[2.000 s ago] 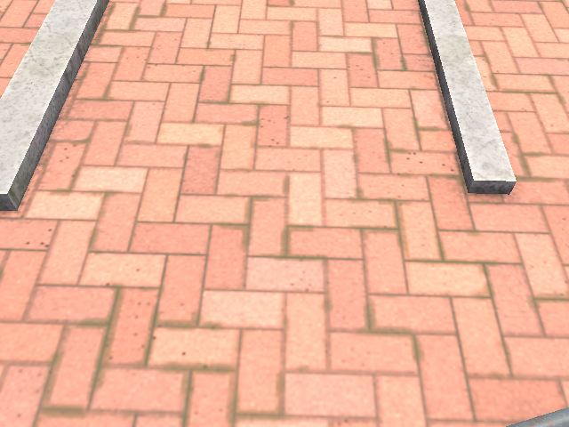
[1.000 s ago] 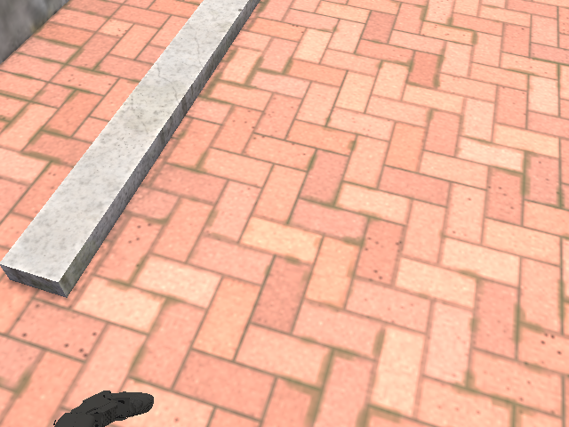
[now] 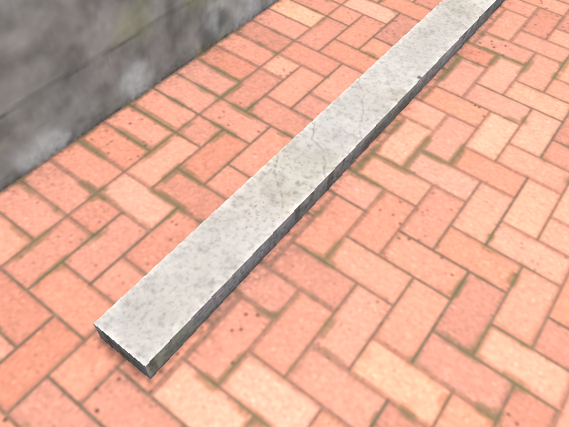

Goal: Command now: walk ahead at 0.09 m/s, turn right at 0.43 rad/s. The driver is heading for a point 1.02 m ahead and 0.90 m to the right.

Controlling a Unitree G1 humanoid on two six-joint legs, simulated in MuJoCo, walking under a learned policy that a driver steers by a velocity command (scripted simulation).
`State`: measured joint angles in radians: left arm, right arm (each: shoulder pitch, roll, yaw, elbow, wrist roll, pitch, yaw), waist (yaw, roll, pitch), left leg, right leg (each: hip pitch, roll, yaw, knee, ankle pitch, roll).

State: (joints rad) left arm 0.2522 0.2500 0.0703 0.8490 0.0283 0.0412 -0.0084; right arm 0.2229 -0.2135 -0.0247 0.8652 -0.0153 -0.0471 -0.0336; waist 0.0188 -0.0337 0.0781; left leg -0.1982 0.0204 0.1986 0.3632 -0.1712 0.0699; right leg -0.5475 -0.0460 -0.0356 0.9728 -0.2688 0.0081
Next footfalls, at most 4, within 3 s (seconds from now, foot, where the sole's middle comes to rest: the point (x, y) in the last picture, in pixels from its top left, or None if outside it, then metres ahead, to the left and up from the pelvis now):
0.20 right None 0.07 -0.12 -0.78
0.72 left None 0.10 0.07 -0.78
1.16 right None -0.04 -0.10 -0.78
1.68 left None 0.14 -0.02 -0.78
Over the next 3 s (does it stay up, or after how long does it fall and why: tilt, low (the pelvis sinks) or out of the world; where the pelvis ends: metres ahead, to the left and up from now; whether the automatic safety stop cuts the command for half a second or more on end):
stays up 0.48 -0.57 0.00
